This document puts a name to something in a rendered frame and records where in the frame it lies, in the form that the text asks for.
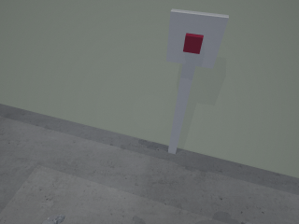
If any panel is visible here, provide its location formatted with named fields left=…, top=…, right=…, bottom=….
left=166, top=8, right=229, bottom=154

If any robot left hand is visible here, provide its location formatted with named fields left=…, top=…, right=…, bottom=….
left=41, top=214, right=65, bottom=224

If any button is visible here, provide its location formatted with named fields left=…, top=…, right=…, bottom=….
left=183, top=33, right=204, bottom=54

